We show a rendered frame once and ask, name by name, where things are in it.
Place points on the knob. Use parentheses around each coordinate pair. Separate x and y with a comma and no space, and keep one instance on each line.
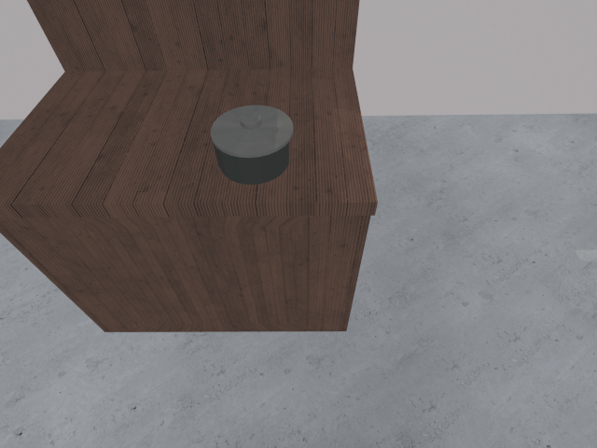
(250,120)

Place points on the lid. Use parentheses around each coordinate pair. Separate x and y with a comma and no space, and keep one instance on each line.
(231,138)

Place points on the pot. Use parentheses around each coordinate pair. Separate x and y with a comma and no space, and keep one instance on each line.
(253,171)

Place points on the table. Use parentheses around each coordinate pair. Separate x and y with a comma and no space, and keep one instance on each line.
(111,185)

